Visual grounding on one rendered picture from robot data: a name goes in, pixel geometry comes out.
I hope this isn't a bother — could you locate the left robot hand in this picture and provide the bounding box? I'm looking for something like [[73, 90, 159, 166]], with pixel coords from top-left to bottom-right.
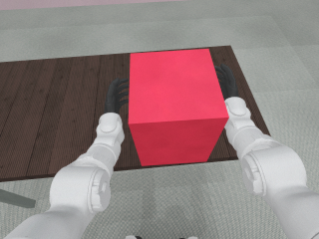
[[104, 78, 130, 115]]

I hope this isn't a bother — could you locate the carton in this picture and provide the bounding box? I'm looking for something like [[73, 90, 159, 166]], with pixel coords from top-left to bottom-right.
[[128, 49, 229, 166]]

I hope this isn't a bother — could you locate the right robot hand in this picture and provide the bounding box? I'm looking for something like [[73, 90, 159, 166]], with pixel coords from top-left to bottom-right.
[[214, 63, 239, 100]]

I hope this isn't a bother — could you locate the robot left forearm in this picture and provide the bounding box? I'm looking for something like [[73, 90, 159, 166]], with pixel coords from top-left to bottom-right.
[[49, 113, 125, 205]]

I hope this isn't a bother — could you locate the robot right forearm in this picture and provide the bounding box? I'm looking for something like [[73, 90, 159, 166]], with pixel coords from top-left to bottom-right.
[[224, 97, 307, 184]]

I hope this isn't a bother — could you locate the table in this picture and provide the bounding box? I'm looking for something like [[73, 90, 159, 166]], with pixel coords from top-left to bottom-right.
[[0, 45, 271, 209]]

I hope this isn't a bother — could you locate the left robot upper arm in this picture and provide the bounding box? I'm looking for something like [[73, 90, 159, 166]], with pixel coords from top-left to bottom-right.
[[4, 166, 111, 239]]

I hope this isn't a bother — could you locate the right robot upper arm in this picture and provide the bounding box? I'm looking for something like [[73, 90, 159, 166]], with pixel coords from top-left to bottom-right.
[[241, 145, 319, 239]]

